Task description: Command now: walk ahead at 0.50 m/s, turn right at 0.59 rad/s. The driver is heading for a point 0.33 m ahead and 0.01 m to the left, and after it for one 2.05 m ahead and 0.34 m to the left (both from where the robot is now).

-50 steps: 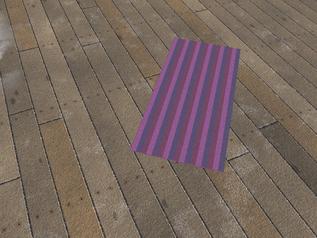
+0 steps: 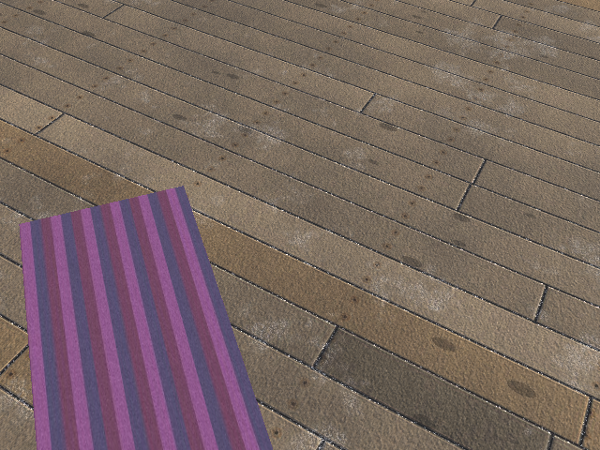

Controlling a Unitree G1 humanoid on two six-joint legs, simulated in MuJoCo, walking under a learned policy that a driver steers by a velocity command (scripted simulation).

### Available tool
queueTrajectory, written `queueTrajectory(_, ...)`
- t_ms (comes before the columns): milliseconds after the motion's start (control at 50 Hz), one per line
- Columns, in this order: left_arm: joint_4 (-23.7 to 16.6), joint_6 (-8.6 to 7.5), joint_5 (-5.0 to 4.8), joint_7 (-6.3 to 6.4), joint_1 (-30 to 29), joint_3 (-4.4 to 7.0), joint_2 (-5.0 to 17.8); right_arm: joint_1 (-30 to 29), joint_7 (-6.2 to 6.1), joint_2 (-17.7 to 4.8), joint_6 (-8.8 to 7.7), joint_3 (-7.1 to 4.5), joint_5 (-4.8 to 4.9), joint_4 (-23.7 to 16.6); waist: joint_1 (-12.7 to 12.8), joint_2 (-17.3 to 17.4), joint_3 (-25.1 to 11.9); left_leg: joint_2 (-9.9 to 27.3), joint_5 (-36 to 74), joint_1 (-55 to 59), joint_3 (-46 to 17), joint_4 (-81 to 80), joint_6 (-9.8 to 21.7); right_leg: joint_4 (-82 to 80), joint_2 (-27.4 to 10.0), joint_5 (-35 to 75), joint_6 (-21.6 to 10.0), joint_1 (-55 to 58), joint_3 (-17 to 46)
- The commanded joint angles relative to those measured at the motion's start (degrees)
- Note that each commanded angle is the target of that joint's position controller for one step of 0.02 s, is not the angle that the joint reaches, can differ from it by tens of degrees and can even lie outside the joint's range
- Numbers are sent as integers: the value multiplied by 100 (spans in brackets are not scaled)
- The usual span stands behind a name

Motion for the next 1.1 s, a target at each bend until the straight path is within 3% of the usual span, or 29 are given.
queueTrajectory(20,-551,-23,16,-18,-231,39,187,-131,-26,-829,-102,-200,13,-205,46,867,108,1691,911,620,-1243,-1297,1016,-356,-385,405,120,-988,223)
queueTrajectory(120,-636,-144,46,-137,-918,-73,-54,96,-22,-988,-24,-201,63,91,-176,688,165,1470,1495,797,-340,-1290,843,-2045,-234,1640,23,-613,-74)
queueTrajectory(180,-795,-196,22,-237,-1437,-108,-74,371,-5,-1140,44,-215,169,286,-319,693,347,1582,1418,1001,-210,-1286,819,-2793,-120,1661,-86,-350,-358)
queueTrajectory(200,-853,-212,25,-263,-1538,-103,-51,391,-3,-1170,83,-215,194,346,-296,716,439,1631,1844,1121,-192,-1165,783,-3022,-72,1533,-152,-288,-403)
queueTrajectory(240,-876,-247,96,-293,-1422,-36,87,398,-24,-1281,162,-230,233,439,-109,875,268,1663,3411,1412,-91,-596,640,-3383,172,1209,-335,198,-583)
queueTrajectory(280,-508,-267,194,-252,-220,166,449,288,-73,-1306,201,-211,268,456,592,869,-504,1326,4623,1222,241,845,311,-4078,562,2038,-623,2021,-800)
queueTrajectory(300,-370,-228,243,-151,401,280,836,349,-95,-1085,157,-120,134,354,813,550,-1056,1025,3305,239,376,2049,17,-3794,0,3855,-822,3509,-186)
queueTrajectory(320,-382,-171,362,-56,612,269,1285,900,-7,-429,73,126,-147,201,460,-1082,-1912,206,-2122,-1870,278,4298,-389,-3260,-1774,6667,-1810,5636,1980)
queueTrajectory(340,-400,-160,327,-98,811,190,1005,1312,53,-725,45,124,88,522,688,-834,-3172,63,-3108,-2085,-1018,5423,-426,-3597,-2432,6273,-2428,5900,2990)
queueTrajectory(360,-360,-152,289,-127,562,139,751,695,61,-1102,87,-9,304,439,789,-290,-2496,336,-2757,-2349,-1159,5511,-389,-3787,-2012,5950,-2124,5222,2101)
queueTrajectory(380,-301,-183,196,-125,132,69,556,237,20,-975,133,26,314,283,613,-133,-1648,539,-2364,-2594,-957,5088,-376,-3988,-1673,5438,-1785,4460,1443)
queueTrajectory(400,-257,-215,172,-126,-183,-6,339,89,-48,-882,210,25,229,328,435,139,-1150,694,-2037,-2454,-907,4716,-415,-4257,-1466,4996,-1588,3675,1114)
queueTrajectory(420,-199,-245,238,-132,-445,-50,211,98,-111,-819,338,19,151,344,206,155,-855,796,-1735,-1857,-888,4422,-423,-4637,-1290,4723,-1466,2796,803)
queueTrajectory(440,-149,-297,325,-140,-644,-49,187,480,-137,-673,448,28,159,449,-50,-178,-819,797,-1529,-1247,-926,4192,-517,-4762,-1332,4853,-1550,2203,536)
queueTrajectory(460,-104,-342,344,-146,-848,-41,166,694,-165,-549,518,48,146,518,-179,-262,-741,751,-1420,-992,-842,3796,-602,-4861,-1267,4886,-1550,1904,251)
queueTrajectory(500,-12,-338,350,-79,-984,45,382,534,-213,-571,574,12,110,452,-192,-278,-706,615,-1142,-948,-640,3330,-625,-4949,-1169,4682,-1453,1787,-101)
queueTrajectory(540,72,-273,278,26,-940,119,575,189,-197,-600,635,0,94,278,-57,-224,-734,676,-654,-1058,-603,3070,-572,-5096,-1332,4094,-1457,1882,-181)
queueTrajectory(640,273,-85,234,163,-945,143,603,-453,-126,-708,839,-97,113,-95,152,-257,-365,712,-608,-1259,-500,2622,-401,-5368,-1486,1731,-1370,1986,-249)
queueTrajectory(720,396,42,115,174,-933,201,751,-577,-1,-689,859,-147,115,-305,166,-272,-351,556,-845,-1090,-226,1809,-197,-4889,-1619,1962,-1181,2481,-303)
queueTrajectory(760,478,102,15,202,-917,210,729,-298,50,-691,827,-192,108,-245,4,-189,-436,292,-58,-444,0,734,21,-4269,-1387,1859,-805,2458,-595)
queueTrajectory(780,599,116,44,199,-618,181,567,-146,14,-962,810,-283,79,-236,31,261,-434,416,940,37,-431,145,241,-3584,-1046,1320,-385,2158,-919)
queueTrajectory(800,446,92,297,159,-604,97,261,10,-103,-1670,801,-450,66,-320,226,1867,-530,1721,3271,972,-2196,38,830,-1911,-281,-474,200,797,-1505)
queueTrajectory(820,185,83,316,199,-1243,88,300,114,-60,-1742,722,-427,-96,-420,-142,2136,-558,2402,3637,986,-3353,-232,1883,-700,461,-2167,404,-309,-804)
queueTrajectory(840,203,90,233,200,-1369,149,502,106,-15,-1537,600,-370,-125,-448,-186,1357,-693,2171,3578,1039,-3005,-222,1872,-39,314,-2023,352,-437,-221)
queueTrajectory(860,258,106,149,212,-1265,167,495,-147,-35,-1423,515,-355,-50,-475,-9,1124,-670,1871,3383,1054,-2556,-113,1562,35,218,-1533,297,-540,-78)
queueTrajectory(880,372,125,167,258,-1158,185,494,-386,-61,-1282,498,-329,60,-532,94,855,-670,1651,3126,1040,-2326,-69,1295,-110,150,-1174,304,-572,-20)
queueTrajectory(900,381,141,197,299,-1157,219,571,-554,-105,-1187,523,-293,146,-572,164,871,-655,1563,2987,930,-2239,-98,1175,-242,110,-905,333,-473,25)
queueTrajectory(960,402,127,139,287,-1074,193,417,-502,-187,-1178,585,-282,104,-645,220,999,-823,1370,3054,889,-2158,-113,1162,-497,284,-449,419,-155,5)
queueTrajectory(1100,380,101,112,227,-1301,153,346,-524,-271,-1325,705,-347,105,-776,67,1189,-593,1173,1415,435,-2655,-216,1126,-2078,440,-204,539,492,129)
